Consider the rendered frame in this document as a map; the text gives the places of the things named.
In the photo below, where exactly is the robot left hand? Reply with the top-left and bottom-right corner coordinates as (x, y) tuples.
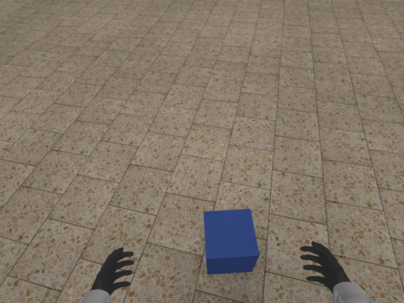
(91, 247), (134, 295)

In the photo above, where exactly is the robot left forearm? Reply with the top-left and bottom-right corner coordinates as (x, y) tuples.
(79, 289), (110, 303)

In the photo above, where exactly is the robot right hand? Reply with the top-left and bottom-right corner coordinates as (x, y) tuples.
(300, 241), (351, 294)

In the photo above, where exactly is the robot right forearm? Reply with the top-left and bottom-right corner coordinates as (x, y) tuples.
(333, 282), (375, 303)

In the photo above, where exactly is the carton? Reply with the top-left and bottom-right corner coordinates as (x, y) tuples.
(203, 209), (259, 275)

